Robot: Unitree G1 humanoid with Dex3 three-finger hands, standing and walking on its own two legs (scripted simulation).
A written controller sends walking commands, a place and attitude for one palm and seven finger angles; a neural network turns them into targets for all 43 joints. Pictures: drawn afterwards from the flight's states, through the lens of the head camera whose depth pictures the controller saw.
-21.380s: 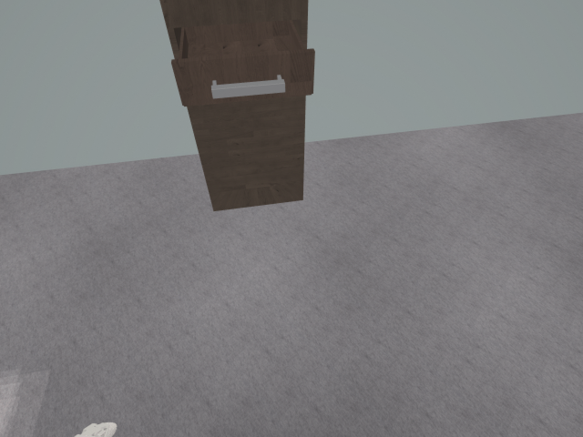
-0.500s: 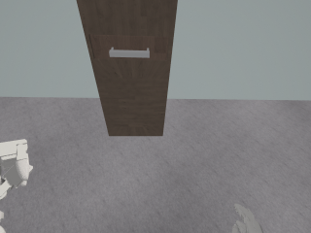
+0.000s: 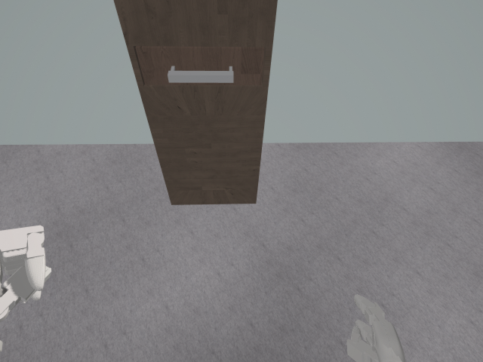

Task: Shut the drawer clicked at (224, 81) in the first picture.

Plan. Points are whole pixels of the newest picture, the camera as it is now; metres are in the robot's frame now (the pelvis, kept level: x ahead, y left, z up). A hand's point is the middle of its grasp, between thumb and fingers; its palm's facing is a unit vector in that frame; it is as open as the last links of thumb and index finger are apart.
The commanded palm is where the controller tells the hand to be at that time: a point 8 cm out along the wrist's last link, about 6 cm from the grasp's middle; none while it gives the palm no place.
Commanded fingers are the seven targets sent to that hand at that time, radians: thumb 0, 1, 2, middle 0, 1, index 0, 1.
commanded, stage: let the arm hang, fingers relaxed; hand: left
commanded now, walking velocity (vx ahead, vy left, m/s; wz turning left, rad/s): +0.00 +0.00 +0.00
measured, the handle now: (201, 72) +0.91 +0.17 -0.01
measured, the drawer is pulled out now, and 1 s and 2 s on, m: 0.00 0.00 0.00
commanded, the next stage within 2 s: look to check the result in 1.18 s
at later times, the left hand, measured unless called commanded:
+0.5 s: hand out of the picture -0.03 +0.21 -0.17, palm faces +0.01 -0.97 -0.25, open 3.8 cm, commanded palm none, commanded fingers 0.00 0.90 0.90 -0.52 -0.65 -0.52 -0.65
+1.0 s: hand out of the picture +0.03 +0.18 -0.17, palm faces +0.01 -0.98 -0.22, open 7.3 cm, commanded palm none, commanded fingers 0.00 0.90 0.90 -0.20 -0.30 -0.20 -0.30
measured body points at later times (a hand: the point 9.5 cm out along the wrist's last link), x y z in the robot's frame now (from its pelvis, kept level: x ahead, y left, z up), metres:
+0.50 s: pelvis -0.02 +0.00 +0.00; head +0.01 +0.01 +0.45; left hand -0.03 +0.26 -0.15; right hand -0.01 -0.24 -0.15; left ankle +0.00 +0.11 -0.74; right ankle +0.01 -0.11 -0.74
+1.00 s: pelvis -0.02 +0.00 +0.00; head -0.01 -0.01 +0.45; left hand +0.03 +0.23 -0.15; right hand -0.01 -0.22 -0.16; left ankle +0.00 +0.11 -0.74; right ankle +0.01 -0.11 -0.74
